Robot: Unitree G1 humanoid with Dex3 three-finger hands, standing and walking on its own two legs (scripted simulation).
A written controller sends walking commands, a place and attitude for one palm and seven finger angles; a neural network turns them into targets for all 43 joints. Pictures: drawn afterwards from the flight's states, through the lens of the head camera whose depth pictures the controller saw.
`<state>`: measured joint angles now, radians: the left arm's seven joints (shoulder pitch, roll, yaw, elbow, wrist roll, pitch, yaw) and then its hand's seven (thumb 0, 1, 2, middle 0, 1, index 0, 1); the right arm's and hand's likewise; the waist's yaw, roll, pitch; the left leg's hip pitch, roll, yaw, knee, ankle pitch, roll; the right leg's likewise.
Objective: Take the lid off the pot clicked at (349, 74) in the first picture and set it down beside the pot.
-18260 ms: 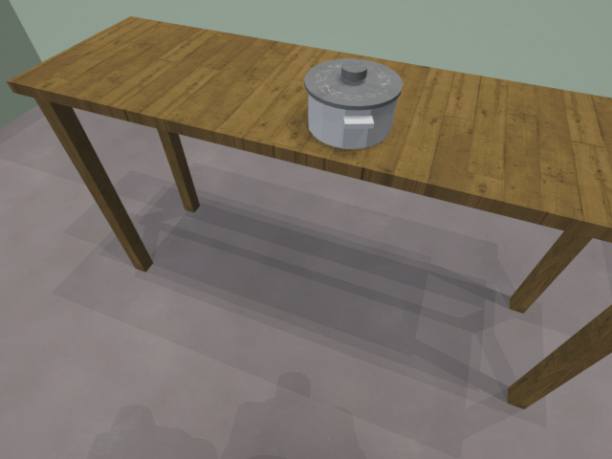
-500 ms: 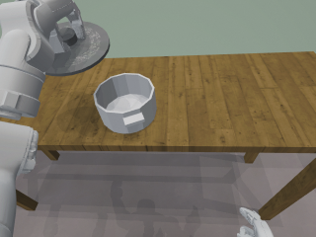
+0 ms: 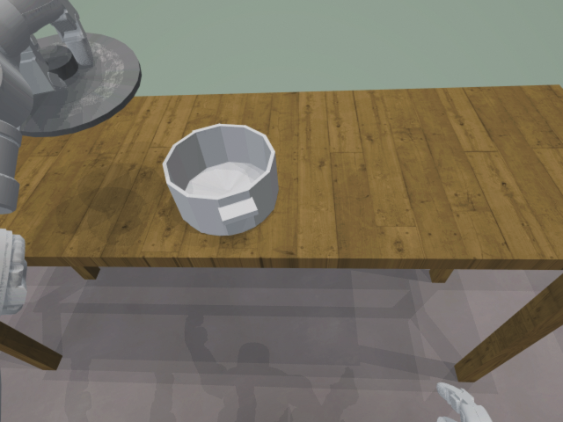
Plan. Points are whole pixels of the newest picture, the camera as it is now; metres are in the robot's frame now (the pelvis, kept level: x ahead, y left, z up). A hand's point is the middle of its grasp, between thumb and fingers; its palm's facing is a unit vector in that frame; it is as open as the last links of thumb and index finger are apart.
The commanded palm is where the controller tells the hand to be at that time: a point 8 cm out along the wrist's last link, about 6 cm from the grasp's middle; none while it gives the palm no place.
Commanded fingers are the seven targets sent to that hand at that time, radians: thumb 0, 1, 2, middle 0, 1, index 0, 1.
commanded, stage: move the lid sideways beside the pot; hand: left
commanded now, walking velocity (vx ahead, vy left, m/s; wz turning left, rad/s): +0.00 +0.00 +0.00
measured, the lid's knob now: (53, 63) +0.47 +0.28 +0.29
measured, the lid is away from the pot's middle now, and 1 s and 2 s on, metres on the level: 0.17 0.24 0.24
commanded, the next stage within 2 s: lower the lid onto the table in 0.70 s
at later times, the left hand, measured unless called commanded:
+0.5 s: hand (2, 69) +0.44 +0.32 +0.29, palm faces -0.16 -0.04 -0.99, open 7.6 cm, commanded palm +0.43 +0.33 +0.37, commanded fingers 0.00 0.53 1.16 -0.89 -0.91 -0.92 -0.92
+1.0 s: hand (5, 73) +0.45 +0.33 +0.29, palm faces -0.17 -0.08 -0.98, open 7.6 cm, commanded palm +0.43 +0.33 +0.36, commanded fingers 0.00 0.53 1.16 -0.89 -0.91 -0.92 -0.92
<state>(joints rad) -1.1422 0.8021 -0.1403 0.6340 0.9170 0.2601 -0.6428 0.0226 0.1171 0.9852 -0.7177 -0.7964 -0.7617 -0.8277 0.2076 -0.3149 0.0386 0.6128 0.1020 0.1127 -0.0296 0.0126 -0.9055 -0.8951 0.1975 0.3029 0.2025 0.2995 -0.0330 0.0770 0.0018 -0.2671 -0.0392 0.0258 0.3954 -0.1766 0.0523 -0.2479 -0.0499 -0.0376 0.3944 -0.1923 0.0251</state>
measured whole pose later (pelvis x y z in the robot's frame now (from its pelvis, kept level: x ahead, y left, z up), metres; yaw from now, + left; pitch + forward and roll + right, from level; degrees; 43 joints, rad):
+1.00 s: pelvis +0.01 +0.00 +0.00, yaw +0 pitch +5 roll -1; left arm -1.19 0.89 -0.09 0.82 0.97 0.23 -0.63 0.02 0.12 0.98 -0.71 -0.80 -0.76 -0.83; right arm 0.23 -0.31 0.04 0.63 0.11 0.12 -0.05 0.01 -0.90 -0.89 0.20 0.30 0.20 0.30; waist -0.05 0.07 0.01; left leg -0.29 -0.04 0.01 0.40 -0.19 0.06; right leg -0.24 -0.05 -0.05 0.35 -0.19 0.03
